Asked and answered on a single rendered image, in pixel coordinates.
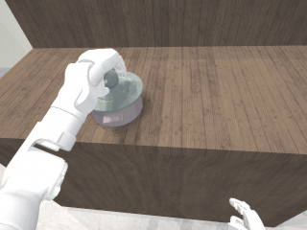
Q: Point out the left robot hand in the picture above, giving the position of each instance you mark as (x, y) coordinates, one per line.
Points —
(109, 59)

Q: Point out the left robot forearm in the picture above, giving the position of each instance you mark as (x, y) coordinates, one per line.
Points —
(75, 100)

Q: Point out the table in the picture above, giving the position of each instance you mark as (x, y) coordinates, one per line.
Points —
(224, 105)

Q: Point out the right robot hand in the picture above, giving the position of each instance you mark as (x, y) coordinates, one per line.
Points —
(250, 221)

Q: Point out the lid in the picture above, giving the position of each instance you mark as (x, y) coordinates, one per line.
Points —
(127, 92)

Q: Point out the pot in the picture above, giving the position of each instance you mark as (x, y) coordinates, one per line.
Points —
(118, 118)

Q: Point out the knob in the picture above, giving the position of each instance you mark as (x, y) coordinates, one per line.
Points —
(112, 79)

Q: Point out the robot left upper arm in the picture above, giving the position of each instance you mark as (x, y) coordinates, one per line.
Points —
(37, 177)

